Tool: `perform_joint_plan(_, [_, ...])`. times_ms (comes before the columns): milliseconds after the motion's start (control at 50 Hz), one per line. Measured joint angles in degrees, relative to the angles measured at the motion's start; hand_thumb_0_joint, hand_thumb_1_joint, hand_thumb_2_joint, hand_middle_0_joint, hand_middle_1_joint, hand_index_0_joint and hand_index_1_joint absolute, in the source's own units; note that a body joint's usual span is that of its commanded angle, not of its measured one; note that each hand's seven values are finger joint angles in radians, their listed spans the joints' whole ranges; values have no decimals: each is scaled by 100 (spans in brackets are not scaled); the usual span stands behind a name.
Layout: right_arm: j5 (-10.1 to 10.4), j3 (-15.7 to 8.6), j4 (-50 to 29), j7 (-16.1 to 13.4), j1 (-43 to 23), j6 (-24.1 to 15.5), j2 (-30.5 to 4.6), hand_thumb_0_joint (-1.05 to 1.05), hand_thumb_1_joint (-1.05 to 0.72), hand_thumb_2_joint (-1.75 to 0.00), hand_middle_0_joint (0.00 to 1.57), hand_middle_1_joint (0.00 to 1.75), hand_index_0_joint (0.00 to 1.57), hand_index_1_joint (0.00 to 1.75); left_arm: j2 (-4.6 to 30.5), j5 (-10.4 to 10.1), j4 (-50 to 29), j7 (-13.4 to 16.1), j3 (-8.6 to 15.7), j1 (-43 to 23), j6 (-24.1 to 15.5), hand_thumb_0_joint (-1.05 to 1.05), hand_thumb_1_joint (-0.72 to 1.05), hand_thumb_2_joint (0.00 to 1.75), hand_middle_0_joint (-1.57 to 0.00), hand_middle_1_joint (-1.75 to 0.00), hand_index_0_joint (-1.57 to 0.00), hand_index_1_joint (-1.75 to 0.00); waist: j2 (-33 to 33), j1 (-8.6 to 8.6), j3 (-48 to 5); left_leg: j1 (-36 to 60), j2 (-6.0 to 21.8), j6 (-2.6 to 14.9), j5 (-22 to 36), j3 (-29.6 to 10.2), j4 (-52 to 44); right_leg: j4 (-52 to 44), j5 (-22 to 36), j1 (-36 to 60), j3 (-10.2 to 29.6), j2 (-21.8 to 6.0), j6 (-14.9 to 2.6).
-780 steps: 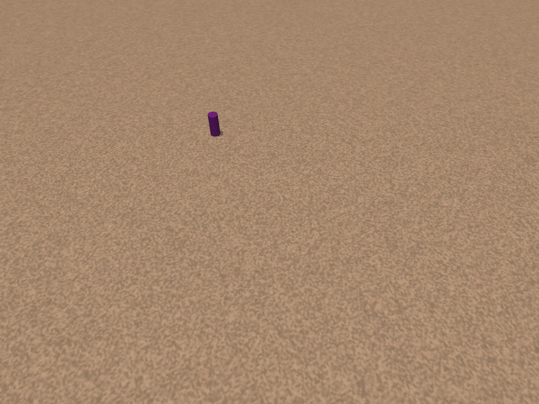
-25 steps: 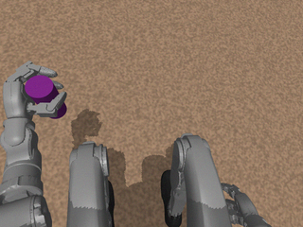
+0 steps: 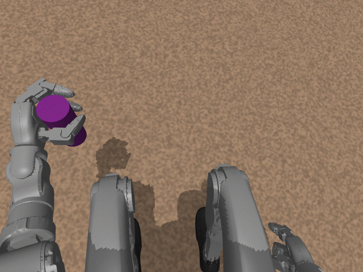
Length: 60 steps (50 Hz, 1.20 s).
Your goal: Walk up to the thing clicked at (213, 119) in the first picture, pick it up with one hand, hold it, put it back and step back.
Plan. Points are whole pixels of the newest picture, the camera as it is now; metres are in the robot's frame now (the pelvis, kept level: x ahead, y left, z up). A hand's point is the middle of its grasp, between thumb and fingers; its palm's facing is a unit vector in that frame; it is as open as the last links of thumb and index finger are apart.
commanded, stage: lift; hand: left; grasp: from the side
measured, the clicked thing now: (64, 123) +0.43 +0.23 -0.06
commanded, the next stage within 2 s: hold in 1.78 s
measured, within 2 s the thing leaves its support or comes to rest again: neither
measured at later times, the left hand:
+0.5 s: hand (25, 91) +0.41 +0.21 +0.12, palm faces +0.10 -0.99 -0.05, open 7.7 cm
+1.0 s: hand out of the picture +0.39 +0.20 +0.27, palm faces +0.10 -0.99 -0.04, open 7.7 cm
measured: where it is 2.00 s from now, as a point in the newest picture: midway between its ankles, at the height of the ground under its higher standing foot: (170, 258)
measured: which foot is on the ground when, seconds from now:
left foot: down 0.00-1.00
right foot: down 0.00-1.00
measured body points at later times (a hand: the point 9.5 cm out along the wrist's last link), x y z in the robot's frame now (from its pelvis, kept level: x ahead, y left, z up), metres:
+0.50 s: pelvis +0.02 +0.00 +0.12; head +0.19 +0.02 +0.53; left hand +0.39 +0.26 +0.13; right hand +0.18 -0.25 -0.01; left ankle +0.08 +0.12 -0.36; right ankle +0.10 -0.13 -0.36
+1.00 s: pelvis +0.05 +0.01 +0.25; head +0.15 +0.02 +0.69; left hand +0.38 +0.25 +0.28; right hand +0.20 -0.24 +0.14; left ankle +0.08 +0.12 -0.36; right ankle +0.10 -0.13 -0.36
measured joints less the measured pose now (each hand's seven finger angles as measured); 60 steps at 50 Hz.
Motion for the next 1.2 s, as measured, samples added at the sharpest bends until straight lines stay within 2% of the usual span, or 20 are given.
perform_joint_plan(180, [166,-58,-195,-106,4,-58,32,1,-92,-90,20,30,21,30,-191,-140,-714,71,-221,482,328,2,-11,112,-88,-105,-86,-105,39,129,-130,479,14,-12,38,50,-556,-525,34,447,11,14,-4])
perform_joint_plan(320, [281,-102,-298,-207,-36,-100,83,1,-91,-90,20,30,21,30,-356,-198,-1454,305,-425,887,658,2,-11,112,-87,-105,-86,-105,48,245,-179,1074,30,-23,77,81,-1157,-1116,74,1030,0,32,-1])
perform_joint_plan(640, [478,-104,-300,-425,125,-156,224,1,-90,-89,20,30,21,30,-577,-214,-2551,848,-976,1820,1344,2,-11,112,-87,-106,-86,-106,107,393,-202,3286,72,-27,264,143,-3042,-3037,286,3254,-53,99,44])
perform_joint_plan(700, [485,-80,-270,-453,208,-203,247,1,-90,-89,20,30,21,30,-631,-246,-2560,913,-1067,1967,1356,2,-11,112,-87,-106,-86,-106,106,395,-203,3772,72,-30,335,149,-3445,-3452,360,3749,-69,107,50])
perform_joint_plan(780, [465,-60,-254,-469,296,-245,262,1,-89,-89,20,30,21,30,-635,-190,-2463,955,-1151,2049,1373,2,-11,112,-87,-106,-86,-106,89,384,-171,4370,73,-33,442,160,-3928,-3947,471,4356,-83,120,56])
perform_joint_plan(1200, [400,-12,-147,-456,562,-263,277,1,-90,-89,20,30,21,30,-727,-213,-2088,788,-1326,2132,1246,2,-11,112,-87,-107,-86,-106,49,441,216,6443,49,-48,984,274,-5732,-5707,996,6393,-53,140,68])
